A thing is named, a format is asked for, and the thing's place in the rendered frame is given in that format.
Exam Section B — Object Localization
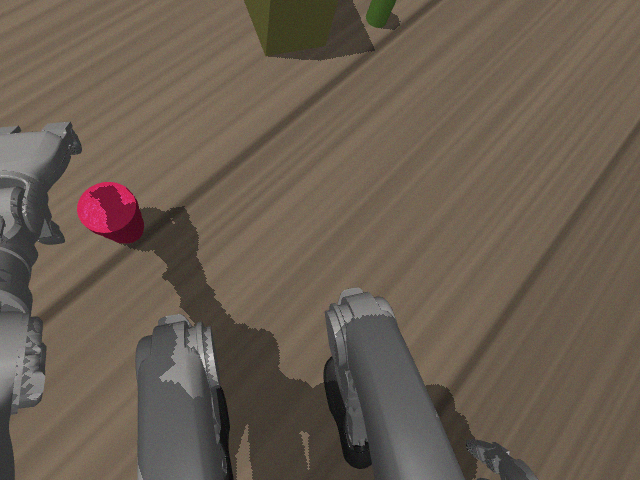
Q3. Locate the left robot foot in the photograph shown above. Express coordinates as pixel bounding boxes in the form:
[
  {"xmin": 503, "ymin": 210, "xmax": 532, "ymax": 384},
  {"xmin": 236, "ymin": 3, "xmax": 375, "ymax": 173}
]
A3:
[{"xmin": 216, "ymin": 386, "xmax": 233, "ymax": 480}]

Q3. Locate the right robot hand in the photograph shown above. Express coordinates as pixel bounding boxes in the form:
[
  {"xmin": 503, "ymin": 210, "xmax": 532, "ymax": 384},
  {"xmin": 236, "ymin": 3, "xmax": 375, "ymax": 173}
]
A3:
[{"xmin": 465, "ymin": 439, "xmax": 539, "ymax": 480}]

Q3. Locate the right robot foot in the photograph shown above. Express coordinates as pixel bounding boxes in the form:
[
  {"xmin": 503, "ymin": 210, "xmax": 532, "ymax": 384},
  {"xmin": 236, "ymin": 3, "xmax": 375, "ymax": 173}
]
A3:
[{"xmin": 324, "ymin": 357, "xmax": 372, "ymax": 469}]

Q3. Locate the left robot hand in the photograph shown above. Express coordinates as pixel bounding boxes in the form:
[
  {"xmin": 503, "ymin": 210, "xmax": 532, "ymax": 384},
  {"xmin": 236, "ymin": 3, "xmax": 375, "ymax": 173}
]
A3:
[{"xmin": 0, "ymin": 122, "xmax": 82, "ymax": 245}]

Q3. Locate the left robot arm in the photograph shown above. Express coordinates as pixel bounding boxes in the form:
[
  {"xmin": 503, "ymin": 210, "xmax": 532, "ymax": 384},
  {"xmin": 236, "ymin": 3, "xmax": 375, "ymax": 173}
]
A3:
[{"xmin": 0, "ymin": 171, "xmax": 48, "ymax": 480}]

